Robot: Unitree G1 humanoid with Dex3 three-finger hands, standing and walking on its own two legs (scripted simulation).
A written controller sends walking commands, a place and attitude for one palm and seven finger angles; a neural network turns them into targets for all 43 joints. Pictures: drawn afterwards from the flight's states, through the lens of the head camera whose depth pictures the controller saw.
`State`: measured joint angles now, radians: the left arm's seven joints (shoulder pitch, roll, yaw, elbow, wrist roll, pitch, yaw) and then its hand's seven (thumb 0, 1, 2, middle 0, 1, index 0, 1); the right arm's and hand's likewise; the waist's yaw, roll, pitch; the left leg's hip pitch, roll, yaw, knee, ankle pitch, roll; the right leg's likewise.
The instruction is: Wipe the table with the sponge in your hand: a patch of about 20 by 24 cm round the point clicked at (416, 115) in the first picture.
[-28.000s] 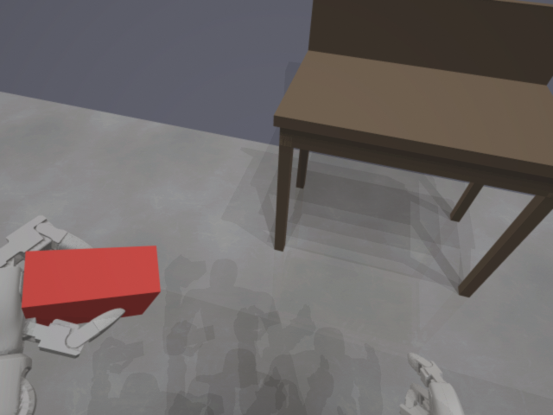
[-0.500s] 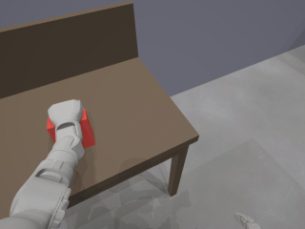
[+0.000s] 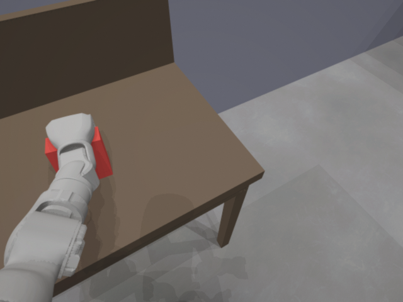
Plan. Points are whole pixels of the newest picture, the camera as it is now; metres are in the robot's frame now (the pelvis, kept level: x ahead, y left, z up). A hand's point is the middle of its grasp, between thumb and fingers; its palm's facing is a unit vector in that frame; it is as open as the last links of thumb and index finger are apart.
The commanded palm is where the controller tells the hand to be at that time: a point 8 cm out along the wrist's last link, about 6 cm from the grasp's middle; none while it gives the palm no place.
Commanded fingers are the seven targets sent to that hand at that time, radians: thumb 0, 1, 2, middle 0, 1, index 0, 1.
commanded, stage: wipe back along the third lane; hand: left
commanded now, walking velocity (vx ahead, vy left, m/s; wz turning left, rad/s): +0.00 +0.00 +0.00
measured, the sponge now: (84, 163) +0.42 +0.27 -0.01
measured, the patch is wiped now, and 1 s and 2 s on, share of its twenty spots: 1.00 1.00 1.00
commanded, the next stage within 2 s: none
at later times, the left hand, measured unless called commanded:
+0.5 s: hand (81, 158) +0.41 +0.26 +0.03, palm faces -0.01 -0.01 -1.00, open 9.7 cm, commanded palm +0.35 +0.22 +0.05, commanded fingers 0.00 0.10 1.30 -1.20 -1.60 -1.20 -1.60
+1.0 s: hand (94, 183) +0.35 +0.21 +0.03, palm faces +0.01 -0.03 -1.00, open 9.6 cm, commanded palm +0.29 +0.19 +0.05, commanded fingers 0.00 0.10 1.30 -1.20 -1.60 -1.20 -1.60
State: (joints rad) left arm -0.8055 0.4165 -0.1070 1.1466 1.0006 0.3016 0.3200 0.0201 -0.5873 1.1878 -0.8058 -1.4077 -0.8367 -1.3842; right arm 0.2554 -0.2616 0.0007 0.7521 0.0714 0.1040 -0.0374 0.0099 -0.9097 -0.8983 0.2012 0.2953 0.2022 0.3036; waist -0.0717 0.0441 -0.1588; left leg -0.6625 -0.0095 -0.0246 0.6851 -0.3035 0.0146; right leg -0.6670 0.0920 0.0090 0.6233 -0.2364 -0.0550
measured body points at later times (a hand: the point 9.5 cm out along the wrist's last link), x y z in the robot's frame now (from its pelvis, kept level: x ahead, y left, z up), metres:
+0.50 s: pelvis +0.04 +0.04 +0.01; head +0.05 +0.04 +0.46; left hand +0.41 +0.25 +0.08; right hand +0.23 -0.19 -0.10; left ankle +0.01 +0.11 -0.72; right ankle +0.03 -0.08 -0.72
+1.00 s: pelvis +0.03 +0.03 +0.01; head +0.02 +0.02 +0.46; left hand +0.34 +0.21 +0.08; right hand +0.26 -0.16 -0.07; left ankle +0.01 +0.11 -0.72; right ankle +0.03 -0.08 -0.72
